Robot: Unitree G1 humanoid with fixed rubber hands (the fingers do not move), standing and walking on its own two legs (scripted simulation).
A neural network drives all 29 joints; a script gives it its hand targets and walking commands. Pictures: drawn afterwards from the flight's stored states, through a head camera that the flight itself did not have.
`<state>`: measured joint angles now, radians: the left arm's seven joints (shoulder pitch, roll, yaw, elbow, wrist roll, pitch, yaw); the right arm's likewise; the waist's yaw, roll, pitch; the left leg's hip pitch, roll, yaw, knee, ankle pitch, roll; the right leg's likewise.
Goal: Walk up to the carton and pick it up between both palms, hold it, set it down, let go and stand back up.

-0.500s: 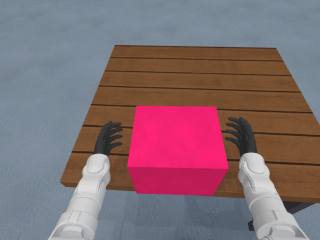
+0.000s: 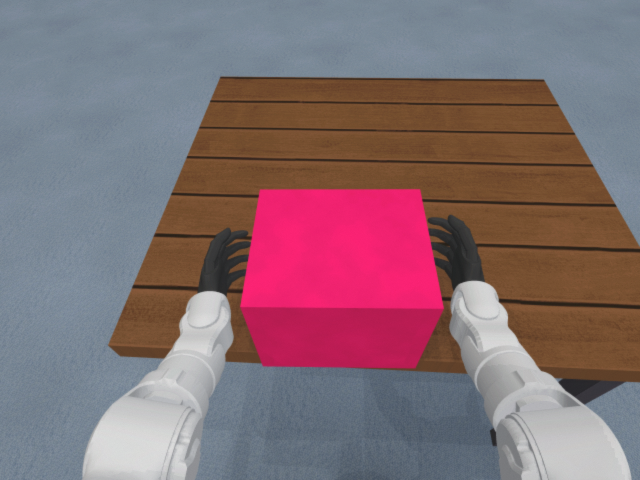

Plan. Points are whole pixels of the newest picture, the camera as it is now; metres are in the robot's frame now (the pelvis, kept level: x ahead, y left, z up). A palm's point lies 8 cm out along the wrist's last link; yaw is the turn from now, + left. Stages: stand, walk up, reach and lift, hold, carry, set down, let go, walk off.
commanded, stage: reach and lift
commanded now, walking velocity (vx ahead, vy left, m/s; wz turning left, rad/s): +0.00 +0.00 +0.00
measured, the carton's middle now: (339, 280) +0.40 +0.00 +0.01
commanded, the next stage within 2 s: none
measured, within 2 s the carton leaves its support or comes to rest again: leaves its support in 0.70 s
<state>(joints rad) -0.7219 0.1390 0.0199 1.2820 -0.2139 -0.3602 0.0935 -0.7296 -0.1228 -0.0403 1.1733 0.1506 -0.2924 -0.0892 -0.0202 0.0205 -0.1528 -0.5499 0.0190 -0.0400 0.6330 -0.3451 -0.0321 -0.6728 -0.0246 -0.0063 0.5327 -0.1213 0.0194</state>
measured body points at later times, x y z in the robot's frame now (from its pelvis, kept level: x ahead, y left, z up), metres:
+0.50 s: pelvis +0.00 +0.00 +0.00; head +0.06 -0.02 +0.45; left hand +0.40 +0.15 +0.02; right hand +0.39 -0.16 +0.02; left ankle -0.03 +0.14 -0.72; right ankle +0.07 -0.13 -0.72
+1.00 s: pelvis +0.02 +0.02 +0.01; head +0.04 -0.01 +0.46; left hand +0.40 +0.15 +0.04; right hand +0.39 -0.17 +0.05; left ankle -0.03 +0.14 -0.72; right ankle +0.07 -0.14 -0.72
